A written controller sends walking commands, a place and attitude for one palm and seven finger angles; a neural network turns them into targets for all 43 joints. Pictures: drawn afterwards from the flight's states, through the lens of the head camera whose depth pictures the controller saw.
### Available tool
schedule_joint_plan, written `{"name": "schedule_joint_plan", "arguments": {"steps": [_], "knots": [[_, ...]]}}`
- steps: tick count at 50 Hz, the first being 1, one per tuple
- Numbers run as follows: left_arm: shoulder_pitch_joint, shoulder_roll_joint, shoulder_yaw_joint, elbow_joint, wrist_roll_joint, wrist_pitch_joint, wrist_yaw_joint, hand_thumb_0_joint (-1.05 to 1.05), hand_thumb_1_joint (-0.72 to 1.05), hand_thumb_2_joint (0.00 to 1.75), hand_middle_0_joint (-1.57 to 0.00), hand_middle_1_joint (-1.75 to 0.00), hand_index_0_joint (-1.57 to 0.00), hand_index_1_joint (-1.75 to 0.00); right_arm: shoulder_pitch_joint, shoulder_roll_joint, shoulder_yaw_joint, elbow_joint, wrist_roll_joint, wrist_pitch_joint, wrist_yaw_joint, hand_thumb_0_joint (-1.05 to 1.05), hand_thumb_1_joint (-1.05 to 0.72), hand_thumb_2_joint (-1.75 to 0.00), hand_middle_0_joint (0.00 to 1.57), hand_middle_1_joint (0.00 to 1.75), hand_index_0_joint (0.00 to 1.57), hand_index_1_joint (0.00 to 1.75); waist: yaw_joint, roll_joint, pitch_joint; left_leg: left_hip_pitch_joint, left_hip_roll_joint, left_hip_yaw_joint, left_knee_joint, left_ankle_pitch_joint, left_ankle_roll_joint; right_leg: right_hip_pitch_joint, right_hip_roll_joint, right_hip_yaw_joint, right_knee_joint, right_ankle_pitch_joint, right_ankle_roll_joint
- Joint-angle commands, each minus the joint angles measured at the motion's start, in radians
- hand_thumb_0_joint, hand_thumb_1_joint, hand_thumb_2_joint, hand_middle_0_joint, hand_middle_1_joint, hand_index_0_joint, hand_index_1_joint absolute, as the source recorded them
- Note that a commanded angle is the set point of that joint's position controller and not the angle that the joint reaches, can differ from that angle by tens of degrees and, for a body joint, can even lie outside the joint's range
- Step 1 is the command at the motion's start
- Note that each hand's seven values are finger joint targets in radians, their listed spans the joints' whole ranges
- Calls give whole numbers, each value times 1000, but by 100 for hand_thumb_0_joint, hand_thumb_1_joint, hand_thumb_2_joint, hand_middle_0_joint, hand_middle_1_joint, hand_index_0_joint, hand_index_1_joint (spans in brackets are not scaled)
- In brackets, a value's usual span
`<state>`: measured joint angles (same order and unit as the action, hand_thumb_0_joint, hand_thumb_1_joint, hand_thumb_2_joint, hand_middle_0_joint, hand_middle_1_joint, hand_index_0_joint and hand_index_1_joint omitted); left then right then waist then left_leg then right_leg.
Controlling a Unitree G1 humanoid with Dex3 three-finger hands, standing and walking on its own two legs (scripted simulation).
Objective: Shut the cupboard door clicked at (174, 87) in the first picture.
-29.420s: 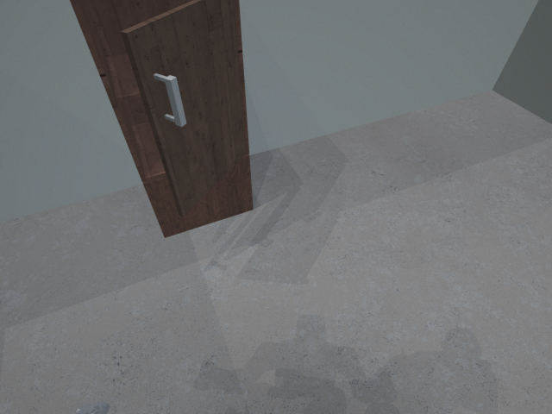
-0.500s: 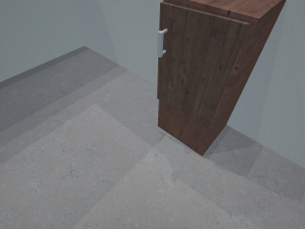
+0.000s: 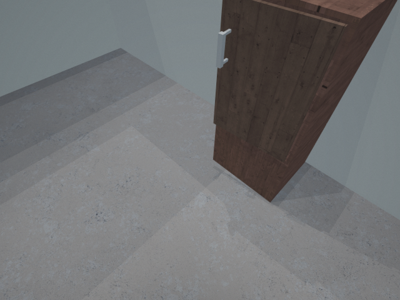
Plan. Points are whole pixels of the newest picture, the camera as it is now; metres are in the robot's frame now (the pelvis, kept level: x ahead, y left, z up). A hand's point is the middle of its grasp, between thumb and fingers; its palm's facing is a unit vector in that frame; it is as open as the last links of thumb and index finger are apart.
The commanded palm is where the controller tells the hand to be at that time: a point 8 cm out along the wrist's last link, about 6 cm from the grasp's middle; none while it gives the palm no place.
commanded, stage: walk to a spot facing it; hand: left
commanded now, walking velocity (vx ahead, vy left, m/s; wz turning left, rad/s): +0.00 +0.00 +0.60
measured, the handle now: (223, 48) +0.93 -0.05 +0.03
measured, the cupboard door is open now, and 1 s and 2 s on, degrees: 5 5 5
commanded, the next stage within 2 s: none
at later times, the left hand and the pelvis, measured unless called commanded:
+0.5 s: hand out of the picture +0.07 +0.23 -0.15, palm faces +0.28 -0.92 -0.28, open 7.4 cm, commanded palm none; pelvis +0.01 -0.01 +0.00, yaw +18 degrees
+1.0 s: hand out of the picture -0.09 +0.16 -0.19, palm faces +0.63 -0.73 -0.28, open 7.4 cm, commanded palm none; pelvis +0.05 -0.01 -0.02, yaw +39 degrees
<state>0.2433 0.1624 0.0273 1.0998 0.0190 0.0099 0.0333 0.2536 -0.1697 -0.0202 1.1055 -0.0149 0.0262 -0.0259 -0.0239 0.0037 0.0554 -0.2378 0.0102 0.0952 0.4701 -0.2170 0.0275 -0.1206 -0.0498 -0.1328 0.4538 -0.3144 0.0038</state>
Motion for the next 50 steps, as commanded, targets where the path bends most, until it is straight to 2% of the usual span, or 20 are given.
{"name": "schedule_joint_plan", "arguments": {"steps": [1,4,6,7,8,10,15,22,26,27,28,29,32,36,42,45,46,47,48,50], "knots": [[74,176,53,-73,1,4,13,0,90,90,-20,-30,-20,-30,9,-81,-30,-85,-5,11,8,0,-90,-90,20,30,20,30,29,-153,18,-121,31,-29,233,-5,-29,-43,-267,132,-100,253,-136],[14,193,67,-125,17,3,17,0,90,90,-20,-30,-20,-30,-11,-88,-46,-142,-2,20,19,0,-90,-90,20,30,20,30,10,-159,38,-170,63,-42,359,-239,-38,-75,-352,104,-52,400,-176],[-14,208,75,-153,10,5,11,0,90,90,-20,-30,-20,-30,44,-97,-48,-146,-1,10,27,0,-90,-90,20,30,20,30,-19,-55,-1,-47,72,-56,129,30,-26,-101,-284,-5,132,413,-88],[16,175,75,-172,-1,12,5,0,90,90,-20,-30,-20,-30,101,-161,-56,-144,-12,1,25,0,-90,-90,20,30,20,30,-32,170,-47,48,177,-262,-8,399,38,-204,-157,-73,327,195,7],[15,134,62,-207,-7,18,6,0,90,90,-20,-30,-20,-30,138,-238,-74,-143,-20,0,15,0,-90,-90,20,30,20,30,-41,357,-69,112,342,-515,-106,573,162,-336,-31,-34,518,-340,51],[-92,147,64,-237,4,31,8,0,90,90,-20,-30,-20,-30,154,-247,-76,-140,-22,-1,-3,0,-90,-90,20,30,20,30,-55,194,-83,80,342,-595,-162,262,163,-424,-26,140,715,-283,28],[-75,142,67,-240,6,19,-15,0,90,90,-20,-30,-20,-30,22,-221,-68,-196,-17,-15,-8,0,-90,-90,20,30,20,30,0,82,-84,38,214,-432,-173,143,130,-409,-21,157,641,-69,56],[-102,145,57,-290,4,22,-13,0,90,90,-20,-30,-20,-30,8,-255,-92,-226,-22,4,5,0,-90,-90,20,30,20,30,-14,148,-112,40,174,-488,-145,149,139,-315,35,142,374,-115,58],[6,177,64,-277,-2,15,-4,0,90,90,-20,-30,-20,-30,-62,-247,-100,-265,-12,15,13,0,-90,-90,20,30,20,30,42,155,-129,-110,98,-477,-77,107,81,-44,69,124,65,16,41],[45,220,74,-273,4,8,1,0,90,90,-20,-30,-20,-30,-76,-213,-97,-278,-3,19,18,0,-90,-90,20,30,20,30,62,59,-115,-237,36,-438,-2,-37,33,70,-7,193,-84,23,15],[53,304,91,-283,19,-1,8,0,90,90,-20,-30,-20,-30,-64,-155,-93,-295,4,17,24,0,-90,-90,20,30,20,30,65,-204,-93,-396,-97,-269,235,-237,-45,116,-263,497,-228,-94,-84],[-9,331,86,-301,16,0,11,0,90,90,-20,-30,-20,-30,-60,-177,-100,-300,-8,16,28,0,-90,-90,20,30,20,30,50,-212,-65,-382,-114,-177,516,-369,-69,-17,-441,570,-242,21,-181],[-102,217,62,-313,7,-14,14,0,90,90,-20,-30,-20,-30,-55,-166,-90,-277,-11,27,39,0,-90,-90,20,30,20,30,-16,-195,-25,-393,-10,-166,775,-250,-76,-32,-289,295,-77,474,-170],[12,237,71,-292,10,-18,14,0,90,90,-20,-30,-20,-30,-138,-138,-67,-304,-5,32,53,0,-90,-90,20,30,20,30,34,-193,-58,-346,-5,-74,585,-238,-90,99,-258,150,-4,737,-124],[108,271,89,-260,15,-15,6,0,90,90,-20,-30,-20,-30,-209,-123,-48,-325,1,22,58,0,-90,-90,20,30,20,30,72,-243,-72,-220,-16,6,284,-229,-54,151,-286,100,43,756,-103],[91,280,89,-260,5,-21,-10,0,90,90,-20,-30,-20,-30,-92,-162,-54,-301,-7,3,55,0,-90,-90,20,30,20,30,1,-186,-118,62,-48,45,34,-113,-15,18,-260,22,189,589,-47],[87,248,84,-272,-1,-21,-18,0,90,90,-20,-30,-20,-30,5,-242,-73,-275,-15,-9,52,0,-90,-90,20,30,20,30,-58,7,-178,302,81,-128,-53,-21,49,-196,-207,-39,407,356,5],[26,184,61,-335,-2,-23,-33,0,90,90,-20,-30,-20,-30,118,-373,-108,-253,-24,-12,44,0,-90,-90,20,30,20,30,-119,329,-192,468,371,-564,-89,155,210,-545,-50,-65,676,-328,66],[-81,202,58,-381,11,-17,-31,0,90,90,-20,-30,-20,-30,175,-373,-105,-225,-15,-8,40,0,-90,-90,20,30,20,30,-143,206,-148,379,421,-595,-136,8,261,-609,-71,68,727,-360,45],[-159,196,66,-374,8,-18,-34,0,90,90,-20,-30,-20,-30,90,-307,-87,-258,-16,-20,20,0,-90,-90,20,30,20,30,-104,185,-26,207,327,-537,-177,-159,209,-623,-96,129,722,-227,47]]}}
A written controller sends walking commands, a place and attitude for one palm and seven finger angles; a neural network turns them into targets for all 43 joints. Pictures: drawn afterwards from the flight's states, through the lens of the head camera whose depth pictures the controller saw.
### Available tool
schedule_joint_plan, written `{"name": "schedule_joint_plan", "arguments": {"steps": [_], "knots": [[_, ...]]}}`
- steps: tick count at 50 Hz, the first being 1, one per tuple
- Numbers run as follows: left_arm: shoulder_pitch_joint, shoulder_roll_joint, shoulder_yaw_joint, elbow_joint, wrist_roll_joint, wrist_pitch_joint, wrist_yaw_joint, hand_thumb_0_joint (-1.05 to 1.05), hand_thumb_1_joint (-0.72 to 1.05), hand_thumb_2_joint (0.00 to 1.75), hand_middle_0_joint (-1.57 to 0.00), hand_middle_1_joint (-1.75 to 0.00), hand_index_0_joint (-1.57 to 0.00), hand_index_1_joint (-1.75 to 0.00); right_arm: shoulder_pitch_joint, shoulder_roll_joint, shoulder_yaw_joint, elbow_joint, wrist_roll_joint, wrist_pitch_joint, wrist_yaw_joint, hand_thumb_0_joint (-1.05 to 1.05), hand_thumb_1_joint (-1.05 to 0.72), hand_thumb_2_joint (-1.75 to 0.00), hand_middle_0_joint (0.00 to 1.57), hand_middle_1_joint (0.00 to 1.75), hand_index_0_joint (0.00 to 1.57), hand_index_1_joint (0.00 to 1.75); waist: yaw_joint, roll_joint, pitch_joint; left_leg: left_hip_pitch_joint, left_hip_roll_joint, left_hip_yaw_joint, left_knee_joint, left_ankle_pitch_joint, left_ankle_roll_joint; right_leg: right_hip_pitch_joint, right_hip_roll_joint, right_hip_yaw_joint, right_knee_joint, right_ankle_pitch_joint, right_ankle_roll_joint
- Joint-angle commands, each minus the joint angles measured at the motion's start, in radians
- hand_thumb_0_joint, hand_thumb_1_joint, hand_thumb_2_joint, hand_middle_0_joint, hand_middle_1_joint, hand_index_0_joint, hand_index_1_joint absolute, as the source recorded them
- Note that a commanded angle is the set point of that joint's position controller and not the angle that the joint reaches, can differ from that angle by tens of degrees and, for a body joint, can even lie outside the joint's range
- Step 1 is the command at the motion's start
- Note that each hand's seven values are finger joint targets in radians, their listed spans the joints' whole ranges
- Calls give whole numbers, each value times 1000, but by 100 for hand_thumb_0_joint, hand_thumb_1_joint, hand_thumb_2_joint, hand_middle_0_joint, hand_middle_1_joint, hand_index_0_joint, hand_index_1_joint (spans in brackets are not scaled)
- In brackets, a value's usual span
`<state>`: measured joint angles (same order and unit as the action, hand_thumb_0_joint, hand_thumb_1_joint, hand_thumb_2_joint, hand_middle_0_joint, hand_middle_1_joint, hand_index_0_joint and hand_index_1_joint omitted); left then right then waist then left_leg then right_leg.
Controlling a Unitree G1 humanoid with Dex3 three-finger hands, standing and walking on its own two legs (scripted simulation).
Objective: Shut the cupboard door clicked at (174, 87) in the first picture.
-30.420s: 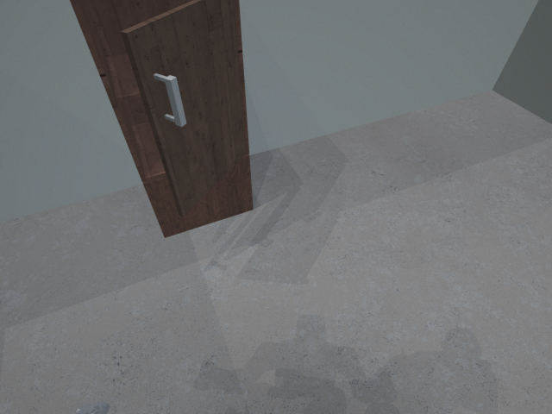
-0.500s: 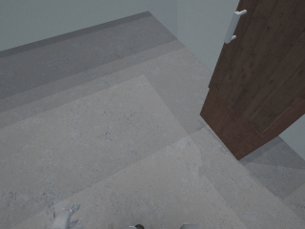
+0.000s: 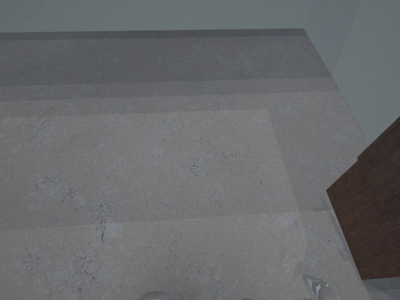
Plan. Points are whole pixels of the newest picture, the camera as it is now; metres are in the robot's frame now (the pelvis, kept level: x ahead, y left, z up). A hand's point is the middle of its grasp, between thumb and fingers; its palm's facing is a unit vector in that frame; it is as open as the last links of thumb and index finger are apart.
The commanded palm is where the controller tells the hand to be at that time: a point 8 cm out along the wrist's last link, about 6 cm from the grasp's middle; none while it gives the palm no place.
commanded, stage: walk to a spot facing it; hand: left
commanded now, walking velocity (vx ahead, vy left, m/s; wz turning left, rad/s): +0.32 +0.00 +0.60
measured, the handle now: out of the picture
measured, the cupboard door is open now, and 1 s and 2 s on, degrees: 5 5 5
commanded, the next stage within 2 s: none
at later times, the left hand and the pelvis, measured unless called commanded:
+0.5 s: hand (135, 283) +0.16 +0.15 -0.13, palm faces +0.35 -0.91 -0.25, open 7.3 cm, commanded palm none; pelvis +0.17 -0.04 +0.03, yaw +20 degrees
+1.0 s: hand (102, 229) +0.26 +0.26 -0.14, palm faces +0.57 -0.78 -0.26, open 7.4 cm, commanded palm none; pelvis +0.29 +0.02 +0.02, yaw +36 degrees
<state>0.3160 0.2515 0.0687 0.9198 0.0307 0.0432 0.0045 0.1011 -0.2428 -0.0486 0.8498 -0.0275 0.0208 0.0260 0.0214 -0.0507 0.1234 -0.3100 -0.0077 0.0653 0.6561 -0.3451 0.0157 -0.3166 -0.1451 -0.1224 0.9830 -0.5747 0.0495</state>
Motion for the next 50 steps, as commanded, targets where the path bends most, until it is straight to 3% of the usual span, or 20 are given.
{"name": "schedule_joint_plan", "arguments": {"steps": [1,4,9,11,12,13,14,15,17,19,22,27,31,33,34,35,36,38,40,50], "knots": [[-207,104,27,-176,-2,-50,-15,0,90,90,-20,-30,-20,-30,186,-204,-47,-14,-5,-22,-33,0,-90,-90,20,30,20,30,-110,233,-58,220,293,-448,-378,-38,189,-398,3,122,172,106,3],[-152,90,24,-144,-3,-50,-32,0,90,90,-20,-30,-20,-30,147,-194,-41,-19,-2,-38,-35,0,-90,-90,20,30,20,30,-67,202,-96,208,223,-350,-372,51,172,-311,32,97,22,178,14],[-116,80,21,-138,-3,-56,-41,0,90,90,-20,-30,-20,-30,110,-201,-50,-7,-5,-34,-26,0,-90,-90,20,30,20,30,-24,201,-59,22,167,-311,-350,-83,143,-60,102,19,-287,275,24],[8,100,34,-99,0,-65,-38,0,90,90,-20,-30,-20,-30,69,-185,-50,-12,0,-31,-23,0,-90,-90,20,30,20,30,45,142,-72,-157,120,-287,-239,-164,113,199,128,10,-382,326,21],[120,155,51,-72,4,-78,-28,0,90,90,-20,-30,-20,-30,61,-143,-42,-22,8,-34,-22,0,-90,-90,20,30,20,30,99,-7,-110,-299,39,-221,-56,-217,71,387,39,127,-512,177,-4],[219,262,70,-63,16,-89,-11,0,90,90,-20,-30,-20,-30,86,-68,-27,-46,18,-41,-17,0,-90,-90,20,30,20,30,144,-323,-193,-403,-84,-72,314,-293,16,478,-255,506,-718,-114,-97],[187,255,64,-79,6,-84,3,0,90,90,-20,-30,-20,-30,62,-97,-37,-65,12,-36,-13,0,-90,-90,20,30,20,30,111,-304,-141,-433,-24,-122,553,-295,18,355,-367,715,-844,-246,-169],[102,225,59,-90,7,-84,10,0,90,90,-20,-30,-20,-30,51,-96,-42,-50,2,-36,-10,0,-90,-90,20,30,20,30,74,-264,-95,-450,25,-156,675,-202,18,248,-366,713,-858,-301,-193],[-15,114,31,-103,5,-96,12,0,90,90,-20,-30,-20,-30,54,-63,-36,-10,-4,-31,4,0,-90,-90,20,30,20,30,3,-87,-62,-389,87,-142,681,-4,2,128,-277,379,-803,-16,-143],[-17,74,23,-88,4,-110,11,0,90,90,-20,-30,-20,-30,97,-23,-27,15,1,-21,16,0,-90,-90,20,30,20,30,-22,-110,-94,-346,93,-92,602,59,-12,167,-209,146,-755,319,-118],[58,56,18,-41,2,-124,15,0,90,90,-20,-30,-20,-30,56,6,-19,8,1,-13,23,0,-90,-90,20,30,20,30,-8,-89,-92,-388,88,-35,477,66,-23,285,-202,12,-717,688,-124],[94,72,16,-10,-1,-118,19,0,90,90,-20,-30,-20,-30,-36,27,0,-32,3,-6,34,0,-90,-90,20,30,20,30,1,-86,-57,-352,69,45,216,92,-12,356,-200,-118,-666,963,-112],[65,135,30,-21,-2,-108,21,0,90,90,-20,-30,-20,-30,2,-13,-4,-46,1,-12,29,0,-90,-90,20,30,20,30,-33,-112,-109,-163,5,108,39,63,30,363,-237,-151,-500,1178,-109],[41,164,39,-37,-10,-98,19,0,90,90,-20,-30,-20,-30,142,-74,-23,-17,-5,-14,20,0,-90,-90,20,30,20,30,-111,-81,-189,102,-37,110,-77,177,51,254,-211,-192,-252,1112,-74],[32,145,37,-58,-14,-92,15,0,90,90,-20,-30,-20,-30,255,-169,-45,1,-12,-19,12,0,-90,-90,20,30,20,30,-163,69,-278,338,98,-69,-136,432,103,65,-141,-198,15,749,-27],[36,79,20,-108,-31,-82,7,0,90,90,-20,-30,-20,-30,324,-302,-73,6,-10,-24,-1,0,-90,-90,20,30,20,30,-171,323,-357,494,424,-515,-174,904,270,-243,36,-111,329,-100,28],[-15,99,19,-149,-22,-68,22,0,90,90,-20,-30,-20,-30,350,-317,-63,17,9,-15,-11,0,-90,-90,20,30,20,30,-172,138,-355,429,466,-535,-199,828,305,-250,33,57,379,-98,4],[-42,58,22,-137,-17,-50,28,0,90,90,-20,-30,-20,-30,181,-252,-52,-39,7,-20,-32,0,-90,-90,20,30,20,30,-112,215,-251,198,381,-472,-290,391,238,-287,2,111,338,2,17],[-28,71,32,-113,-6,-31,12,0,90,90,-20,-30,-20,-30,50,-180,-30,-67,0,-17,-35,0,-90,-90,20,30,20,30,-49,192,-156,14,275,-365,-345,185,177,-216,3,125,248,115,21],[-116,58,18,-168,-6,-18,9,0,90,90,-20,-30,-20,-30,81,-179,-57,-39,-6,0,-31,0,-90,-90,20,30,20,30,-40,202,-184,27,188,-402,-301,259,155,-102,111,101,-164,169,26]]}}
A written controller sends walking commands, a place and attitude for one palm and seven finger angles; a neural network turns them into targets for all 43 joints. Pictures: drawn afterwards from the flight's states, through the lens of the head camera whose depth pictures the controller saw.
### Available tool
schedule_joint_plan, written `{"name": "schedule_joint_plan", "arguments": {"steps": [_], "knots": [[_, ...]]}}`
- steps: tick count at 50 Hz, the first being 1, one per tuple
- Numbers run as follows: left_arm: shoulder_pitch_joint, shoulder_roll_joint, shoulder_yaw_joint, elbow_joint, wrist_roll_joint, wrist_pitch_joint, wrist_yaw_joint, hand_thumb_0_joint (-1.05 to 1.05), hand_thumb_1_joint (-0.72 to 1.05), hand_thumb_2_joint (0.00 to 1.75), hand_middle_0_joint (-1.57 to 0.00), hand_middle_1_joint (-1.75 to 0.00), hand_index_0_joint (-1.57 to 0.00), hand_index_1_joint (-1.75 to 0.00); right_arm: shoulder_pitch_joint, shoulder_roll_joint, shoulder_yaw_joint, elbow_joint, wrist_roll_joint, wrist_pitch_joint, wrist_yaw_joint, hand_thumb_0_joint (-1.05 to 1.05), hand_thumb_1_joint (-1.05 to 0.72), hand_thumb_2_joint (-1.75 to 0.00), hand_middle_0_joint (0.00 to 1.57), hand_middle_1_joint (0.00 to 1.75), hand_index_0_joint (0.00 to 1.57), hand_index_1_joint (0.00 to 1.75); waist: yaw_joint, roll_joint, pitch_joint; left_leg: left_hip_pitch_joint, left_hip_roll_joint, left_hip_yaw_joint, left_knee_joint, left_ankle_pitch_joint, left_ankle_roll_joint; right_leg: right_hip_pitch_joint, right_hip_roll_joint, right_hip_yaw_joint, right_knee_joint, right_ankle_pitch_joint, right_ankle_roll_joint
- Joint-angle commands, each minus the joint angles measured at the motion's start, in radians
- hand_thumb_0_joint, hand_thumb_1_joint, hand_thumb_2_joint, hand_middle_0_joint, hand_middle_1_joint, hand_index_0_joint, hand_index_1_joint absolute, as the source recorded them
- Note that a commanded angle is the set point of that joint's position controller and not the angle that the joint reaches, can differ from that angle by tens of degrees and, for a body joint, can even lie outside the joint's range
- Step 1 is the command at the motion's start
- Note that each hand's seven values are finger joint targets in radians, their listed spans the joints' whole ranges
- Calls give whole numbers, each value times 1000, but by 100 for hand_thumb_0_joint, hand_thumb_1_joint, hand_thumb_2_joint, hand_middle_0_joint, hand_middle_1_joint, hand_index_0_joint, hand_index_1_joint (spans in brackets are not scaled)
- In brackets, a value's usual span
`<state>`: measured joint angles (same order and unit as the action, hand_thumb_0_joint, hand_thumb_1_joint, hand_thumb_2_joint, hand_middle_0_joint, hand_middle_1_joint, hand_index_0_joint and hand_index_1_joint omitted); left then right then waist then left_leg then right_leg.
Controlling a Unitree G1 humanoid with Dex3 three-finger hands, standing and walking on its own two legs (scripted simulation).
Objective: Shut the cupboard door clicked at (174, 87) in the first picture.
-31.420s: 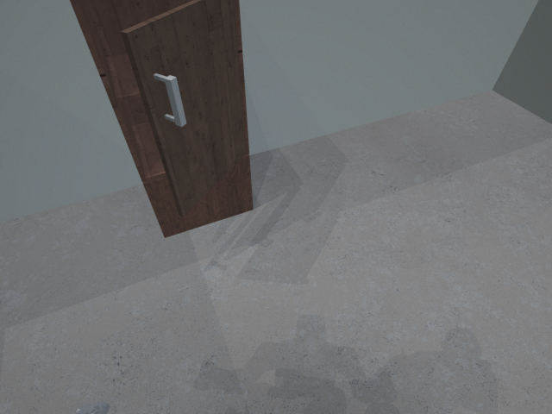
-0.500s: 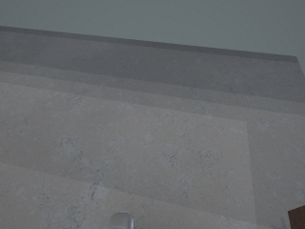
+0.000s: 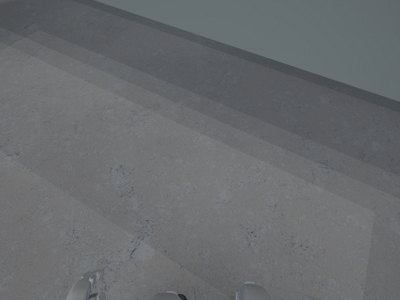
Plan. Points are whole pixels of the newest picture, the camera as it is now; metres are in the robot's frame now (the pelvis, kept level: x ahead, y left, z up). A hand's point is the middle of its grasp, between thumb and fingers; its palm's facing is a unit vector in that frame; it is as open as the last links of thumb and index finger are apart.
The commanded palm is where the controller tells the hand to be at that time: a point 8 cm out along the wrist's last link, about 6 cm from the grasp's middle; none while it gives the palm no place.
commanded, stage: walk to a spot facing it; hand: left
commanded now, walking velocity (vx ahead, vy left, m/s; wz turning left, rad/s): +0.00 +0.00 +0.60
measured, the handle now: out of the picture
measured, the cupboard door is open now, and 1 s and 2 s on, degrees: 5 5 5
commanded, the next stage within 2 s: none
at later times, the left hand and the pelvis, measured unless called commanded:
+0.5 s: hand out of the picture +0.04 +0.19 -0.18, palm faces +0.35 -0.90 -0.25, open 7.4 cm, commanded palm none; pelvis +0.06 -0.02 -0.02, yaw +20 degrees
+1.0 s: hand out of the picture +0.05 +0.17 -0.15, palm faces +0.59 -0.76 -0.27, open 7.4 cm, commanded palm none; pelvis +0.10 -0.04 +0.00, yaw +38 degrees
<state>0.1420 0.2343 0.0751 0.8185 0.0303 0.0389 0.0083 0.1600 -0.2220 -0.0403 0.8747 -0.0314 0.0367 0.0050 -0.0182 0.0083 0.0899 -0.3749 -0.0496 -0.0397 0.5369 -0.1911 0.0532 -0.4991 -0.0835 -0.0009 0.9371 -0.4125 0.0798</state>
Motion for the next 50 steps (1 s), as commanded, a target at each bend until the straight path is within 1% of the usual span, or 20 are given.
{"name": "schedule_joint_plan", "arguments": {"steps": [1,4,5,6,7,11,16,21,22,23,24,25,30,39,40,41,42,43,46,50], "knots": [[67,76,10,-69,-8,-16,7,0,90,90,-20,-30,-20,-30,19,-197,-67,-67,-1,-14,-10,0,-90,-90,20,30,20,30,6,151,-157,89,227,-310,-159,170,117,125,64,-23,-174,14,-8],[160,112,18,-56,-12,-39,15,0,90,90,-20,-30,-20,-30,-6,-169,-72,-77,15,-14,-7,0,-90,-90,20,30,20,30,65,86,-190,-16,154,-279,-20,205,50,392,56,0,-494,218,-18],[182,182,31,-54,-1,-51,23,0,90,90,-20,-30,-20,-30,16,-111,-67,-84,27,-15,0,0,-90,-90,20,30,20,30,73,-112,-207,-183,55,-185,145,-60,-20,539,-145,191,-625,225,-75],[169,240,38,-60,9,-52,25,0,90,90,-20,-30,-20,-30,20,-81,-67,-98,23,-17,4,0,-90,-90,20,30,20,30,73,-278,-167,-269,-62,-12,413,-408,-86,479,-399,393,-667,339,-202],[131,220,29,-67,1,-51,29,0,90,90,-20,-30,-20,-30,35,-116,-75,-88,11,-5,5,0,-90,-90,20,30,20,30,44,-186,-137,-248,-1,-52,618,-394,-78,363,-417,339,-646,355,-254],[21,125,8,-85,-5,-51,32,0,90,90,-20,-30,-20,-30,47,-85,-59,-55,11,8,22,0,-90,-90,20,30,20,30,-14,-200,-91,-242,67,9,705,-238,-109,347,-252,29,-556,631,-207],[148,172,26,-35,-3,-47,29,0,90,90,-20,-30,-20,-30,-38,-59,-38,-73,16,9,30,0,-90,-90,20,30,20,30,48,-218,-112,-171,55,104,406,-262,-109,488,-250,-69,-487,840,-178],[172,202,42,-14,-4,-41,24,0,90,90,-20,-30,-20,-30,-19,-77,-34,-77,20,-6,27,0,-90,-90,20,30,20,30,37,-233,-147,-9,23,163,77,-167,-74,507,-254,-122,-354,894,-145],[162,205,42,-17,-11,-40,22,0,90,90,-20,-30,-20,-30,37,-103,-41,-66,16,-10,25,0,-90,-90,20,30,20,30,1,-200,-172,119,20,159,-32,-42,-62,441,-244,-156,-265,851,-112],[165,180,37,-31,-18,-37,18,0,90,90,-20,-30,-20,-30,108,-176,-59,-50,8,-19,23,0,-90,-90,20,30,20,30,-40,-38,-236,350,138,30,-76,275,-10,250,-195,-193,-87,618,-57],[133,100,10,-76,-23,-35,11,0,90,90,-20,-30,-20,-30,190,-291,-90,-39,6,-21,16,0,-90,-90,20,30,20,30,-85,285,-276,528,430,-339,-72,763,149,-51,-48,-189,147,-193,7],[59,108,4,-113,-14,-20,22,0,90,90,-20,-30,-20,-30,240,-306,-89,-17,14,-12,4,0,-90,-90,20,30,20,30,-105,187,-269,483,474,-336,-69,833,214,-86,-36,-62,217,-286,-9],[50,107,12,-49,-16,-2,8,0,90,90,-20,-30,-20,-30,27,-214,-54,-64,3,-16,-24,0,-90,-90,20,30,20,30,-16,161,-136,248,299,-198,-121,481,130,-26,-21,-12,142,-81,-1],[185,113,16,-30,-13,-23,6,0,90,90,-20,-30,-20,-30,-68,-209,-67,-88,11,2,-7,0,-90,-90,20,30,20,30,59,128,-123,2,192,-240,-57,178,61,348,70,-63,-391,164,-20],[223,154,27,-27,-5,-35,12,0,90,90,-20,-30,-20,-30,-67,-171,-67,-97,19,1,-2,0,-90,-90,20,30,20,30,83,17,-138,-91,118,-196,61,19,10,450,-24,29,-537,185,-40],[227,241,41,-34,11,-48,20,0,90,90,-20,-30,-20,-30,-38,-100,-60,-115,26,-1,4,0,-90,-90,20,30,20,30,81,-279,-141,-233,-42,-33,328,-310,-73,491,-305,351,-667,206,-152],[200,254,31,-48,4,-44,19,0,90,90,-20,-30,-20,-30,-44,-129,-68,-117,15,5,9,0,-90,-90,20,30,20,30,73,-251,-120,-200,-20,-45,566,-432,-73,344,-409,381,-690,196,-237],[143,213,29,-58,2,-46,25,0,90,90,-20,-30,-20,-30,-39,-131,-73,-104,13,17,9,0,-90,-90,20,30,20,30,41,-244,-84,-200,12,-74,708,-369,-69,250,-376,382,-710,105,-246],[28,136,9,-83,0,-45,29,0,90,90,-20,-30,-20,-30,-7,-110,-62,-71,10,18,26,0,-90,-90,20,30,20,30,-16,-198,-67,-192,67,-13,719,-241,-99,267,-251,64,-618,358,-205],[129,172,24,-44,2,-46,29,0,90,90,-20,-30,-20,-30,-65,-70,-42,-81,19,14,31,0,-90,-90,20,30,20,30,40,-201,-104,-132,64,79,436,-286,-108,412,-264,-58,-528,667,-197]]}}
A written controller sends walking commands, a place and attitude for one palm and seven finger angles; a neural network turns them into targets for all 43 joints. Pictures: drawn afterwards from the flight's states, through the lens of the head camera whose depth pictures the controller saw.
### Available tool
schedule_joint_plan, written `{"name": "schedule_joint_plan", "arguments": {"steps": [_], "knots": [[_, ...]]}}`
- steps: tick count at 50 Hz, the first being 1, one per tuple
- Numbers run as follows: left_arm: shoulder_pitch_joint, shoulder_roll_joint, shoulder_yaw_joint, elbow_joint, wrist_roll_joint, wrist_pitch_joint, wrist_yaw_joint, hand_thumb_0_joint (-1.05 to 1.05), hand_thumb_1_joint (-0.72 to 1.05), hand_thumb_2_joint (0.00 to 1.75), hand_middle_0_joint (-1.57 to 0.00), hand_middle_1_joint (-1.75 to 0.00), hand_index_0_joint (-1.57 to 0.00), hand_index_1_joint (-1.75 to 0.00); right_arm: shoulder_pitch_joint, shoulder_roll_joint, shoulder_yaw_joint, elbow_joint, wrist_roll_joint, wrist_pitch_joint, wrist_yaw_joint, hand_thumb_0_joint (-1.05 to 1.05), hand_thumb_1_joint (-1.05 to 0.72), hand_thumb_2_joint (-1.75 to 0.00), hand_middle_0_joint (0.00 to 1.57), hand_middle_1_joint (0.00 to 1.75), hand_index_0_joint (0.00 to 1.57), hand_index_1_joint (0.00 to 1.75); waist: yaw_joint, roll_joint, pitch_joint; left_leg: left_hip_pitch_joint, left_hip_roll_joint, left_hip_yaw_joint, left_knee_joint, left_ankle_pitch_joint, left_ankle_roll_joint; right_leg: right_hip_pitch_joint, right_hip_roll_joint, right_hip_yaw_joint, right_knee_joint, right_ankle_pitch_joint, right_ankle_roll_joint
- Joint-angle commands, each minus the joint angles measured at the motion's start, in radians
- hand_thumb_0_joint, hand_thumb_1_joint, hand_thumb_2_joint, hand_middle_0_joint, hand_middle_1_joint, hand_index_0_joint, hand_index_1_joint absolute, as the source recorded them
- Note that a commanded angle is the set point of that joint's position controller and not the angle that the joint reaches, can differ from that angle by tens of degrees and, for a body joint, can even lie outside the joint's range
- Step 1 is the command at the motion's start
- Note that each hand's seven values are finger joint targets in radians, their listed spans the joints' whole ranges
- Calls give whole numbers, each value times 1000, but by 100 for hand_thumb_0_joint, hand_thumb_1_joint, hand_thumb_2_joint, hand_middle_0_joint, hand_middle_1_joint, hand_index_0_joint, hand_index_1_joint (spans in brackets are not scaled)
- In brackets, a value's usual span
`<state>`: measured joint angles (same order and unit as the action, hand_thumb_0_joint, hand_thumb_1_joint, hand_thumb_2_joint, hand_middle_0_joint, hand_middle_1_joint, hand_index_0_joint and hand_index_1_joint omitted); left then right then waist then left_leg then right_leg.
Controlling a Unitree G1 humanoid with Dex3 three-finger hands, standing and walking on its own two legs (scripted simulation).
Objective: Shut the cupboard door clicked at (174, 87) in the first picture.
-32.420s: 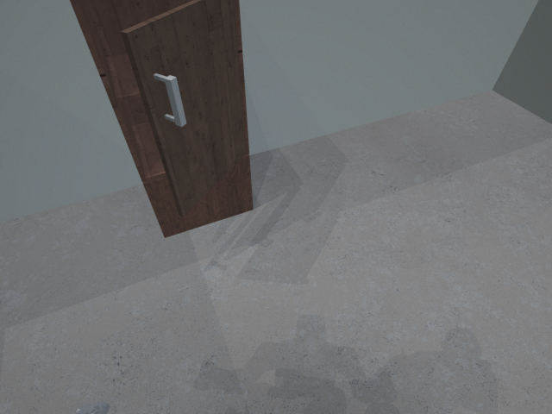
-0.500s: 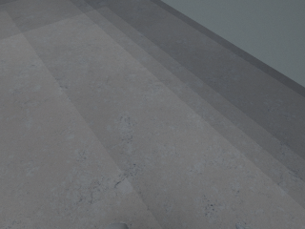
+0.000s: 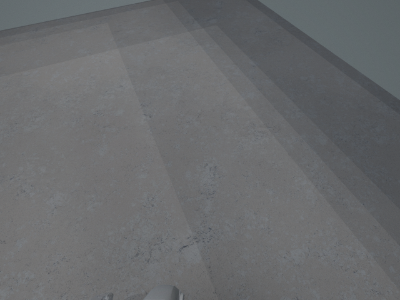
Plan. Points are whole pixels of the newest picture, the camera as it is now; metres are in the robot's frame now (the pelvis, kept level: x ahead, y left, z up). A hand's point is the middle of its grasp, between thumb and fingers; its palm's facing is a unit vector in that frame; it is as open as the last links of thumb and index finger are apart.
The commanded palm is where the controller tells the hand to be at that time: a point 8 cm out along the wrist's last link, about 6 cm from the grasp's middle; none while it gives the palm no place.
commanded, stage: walk to a spot facing it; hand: left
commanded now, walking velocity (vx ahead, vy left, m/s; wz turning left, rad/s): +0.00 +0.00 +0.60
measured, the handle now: out of the picture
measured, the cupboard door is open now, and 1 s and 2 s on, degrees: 5 5 5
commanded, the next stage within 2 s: turn to face it in 1.46 s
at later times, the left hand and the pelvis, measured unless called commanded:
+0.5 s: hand out of the picture +0.07 +0.24 -0.15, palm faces +0.30 -0.91 -0.29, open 7.4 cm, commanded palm none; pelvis +0.02 +0.00 +0.00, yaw +18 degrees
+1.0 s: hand out of the picture -0.08 +0.22 -0.19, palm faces +0.62 -0.74 -0.25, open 7.4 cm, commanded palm none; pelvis +0.02 +0.02 -0.01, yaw +38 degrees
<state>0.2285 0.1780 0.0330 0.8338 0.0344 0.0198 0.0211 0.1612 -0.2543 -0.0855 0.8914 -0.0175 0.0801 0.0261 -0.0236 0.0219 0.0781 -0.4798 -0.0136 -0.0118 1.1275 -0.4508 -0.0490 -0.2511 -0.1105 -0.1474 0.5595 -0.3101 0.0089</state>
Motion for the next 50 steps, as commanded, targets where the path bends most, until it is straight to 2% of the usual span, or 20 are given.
{"name": "schedule_joint_plan", "arguments": {"steps": [1,5,7,8,9,14,20,24,25,26,27,28,31,41,43,44,45,46,48,50], "knots": [[64,239,70,-51,-1,-25,15,0,90,90,-20,-30,-20,-30,-77,-30,8,-99,6,-31,10,0,-90,-90,20,30,20,30,58,-222,-96,-9,21,70,-210,-30,-3,180,-242,82,-136,597,-126],[67,255,84,-36,-2,-18,12,0,90,90,-20,-30,-20,-30,-23,-33,9,-96,11,-45,7,0,-90,-90,20,30,20,30,45,-237,-137,98,15,103,-476,41,20,206,-260,38,-36,594,-98],[66,229,82,-44,-20,-7,5,0,90,90,-20,-30,-20,-30,70,-105,-7,-72,3,-58,6,0,-90,-90,20,30,20,30,-8,-66,-183,373,61,28,-700,359,50,16,-209,-33,159,366,-9],[69,159,67,-82,-26,-1,-2,0,90,90,-20,-30,-20,-30,129,-225,-37,-69,-8,-65,-1,0,-90,-90,20,30,20,30,-38,258,-215,535,344,-345,-718,775,188,-269,-60,-68,377,-197,76],[-33,147,43,-125,-15,7,5,0,90,90,-20,-30,-20,-30,201,-264,-44,-48,-5,-55,-13,0,-90,-90,20,30,20,30,-80,226,-182,490,432,-395,-723,889,284,-326,-23,39,505,-397,67],[-74,151,55,-70,-21,16,-4,0,90,90,-20,-30,-20,-30,70,-165,-9,-67,-11,-66,-50,0,-90,-90,20,30,20,30,-11,149,-123,383,265,-239,-712,844,229,-306,-2,141,553,-166,73],[-70,136,48,-67,-25,14,-7,0,90,90,-20,-30,-20,-30,47,-173,-16,-59,-14,-54,-43,0,-90,-90,20,30,20,30,-1,125,-127,318,225,-281,-724,692,218,-162,66,118,283,-138,65],[60,163,56,-41,-25,-5,-1,0,90,90,-20,-30,-20,-30,-20,-162,-24,-77,-2,-46,-34,0,-90,-90,20,30,20,30,69,90,-133,128,148,-295,-628,513,154,148,92,104,-81,92,50],[96,218,70,-37,-14,-18,6,0,90,90,-20,-30,-20,-30,-9,-113,-22,-86,8,-47,-27,0,-90,-90,20,30,20,30,85,-65,-147,-5,59,-230,-499,277,93,273,-55,243,-226,95,12],[95,298,83,-42,1,-25,12,0,90,90,-20,-30,-20,-30,-1,-59,-17,-108,11,-48,-21,0,-90,-90,20,30,20,30,89,-314,-129,-124,-90,-50,-231,-120,19,262,-329,515,-301,146,-114],[62,289,65,-54,-8,-20,10,0,90,90,-20,-30,-20,-30,4,-87,-25,-101,-4,-38,-17,0,-90,-90,20,30,20,30,65,-224,-101,-93,-40,-90,-19,-155,25,115,-378,482,-306,137,-167],[8,257,68,-61,-9,-24,15,0,90,90,-20,-30,-20,-30,0,-80,-28,-89,-3,-30,-18,0,-90,-90,20,30,20,30,35,-285,-81,-124,-19,-99,101,-119,22,75,-337,486,-300,163,-172],[-70,186,46,-85,-10,-27,16,0,90,90,-20,-30,-20,-30,18,-70,-17,-59,-2,-25,2,0,-90,-90,20,30,20,30,-11,-206,-54,-94,27,-40,141,34,-4,53,-215,186,-224,371,-133],[73,254,81,-27,-2,-19,11,0,90,90,-20,-30,-20,-30,-58,-33,9,-91,9,-41,6,0,-90,-90,20,30,20,30,60,-235,-115,55,19,110,-406,5,13,228,-267,45,-75,635,-119],[63,255,85,-26,-11,-14,6,0,90,90,-20,-30,-20,-30,9,-63,4,-78,6,-50,4,0,-90,-90,20,30,20,30,19,-201,-147,221,7,115,-611,183,29,156,-241,-15,38,560,-56],[63,229,80,-33,-18,-9,2,0,90,90,-20,-30,-20,-30,66,-124,-11,-67,2,-59,6,0,-90,-90,20,30,20,30,-14,-57,-193,407,86,6,-703,419,61,10,-196,-51,203,389,-3],[48,157,61,-80,-27,-4,-4,0,90,90,-20,-30,-20,-30,140,-252,-43,-61,-7,-64,-4,0,-90,-90,20,30,20,30,-55,275,-221,569,374,-365,-707,882,213,-285,-45,-71,421,-271,77],[-35,155,45,-119,-15,8,5,0,90,90,-20,-30,-20,-30,205,-276,-44,-38,-4,-55,-19,0,-90,-90,20,30,20,30,-87,210,-205,522,445,-398,-708,965,302,-329,-20,55,535,-403,63],[-93,155,54,-100,-19,14,8,0,90,90,-20,-30,-20,-30,163,-217,-28,-43,-7,-62,-46,0,-90,-90,20,30,20,30,-68,240,-179,472,345,-328,-696,918,268,-363,-19,138,615,-278,63],[-73,161,56,-66,-19,13,-6,0,90,90,-20,-30,-20,-30,81,-175,-6,-65,-10,-67,-50,0,-90,-90,20,30,20,30,-24,157,-145,422,278,-255,-721,772,233,-334,-12,145,605,-167,73]]}}
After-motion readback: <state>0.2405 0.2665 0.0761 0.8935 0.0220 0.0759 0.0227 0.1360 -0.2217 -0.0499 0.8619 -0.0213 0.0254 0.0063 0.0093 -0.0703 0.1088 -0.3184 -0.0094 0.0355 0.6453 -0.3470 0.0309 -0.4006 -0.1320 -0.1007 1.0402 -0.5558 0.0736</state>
